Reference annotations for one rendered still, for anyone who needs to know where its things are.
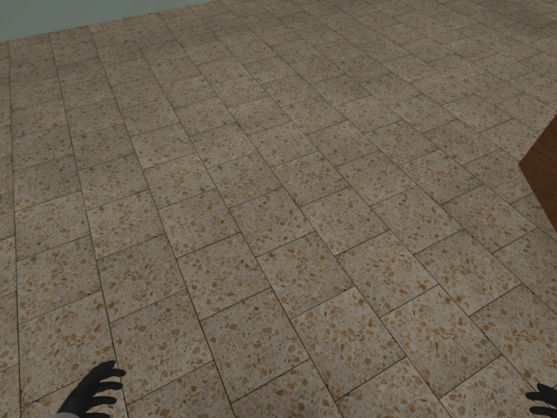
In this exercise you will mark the pedestal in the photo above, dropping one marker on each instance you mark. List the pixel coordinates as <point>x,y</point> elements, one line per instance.
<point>539,167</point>

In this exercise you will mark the robot right hand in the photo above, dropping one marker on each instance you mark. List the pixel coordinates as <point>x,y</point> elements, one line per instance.
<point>546,394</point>

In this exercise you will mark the robot left hand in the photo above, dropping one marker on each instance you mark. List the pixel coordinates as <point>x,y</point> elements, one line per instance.
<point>80,399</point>

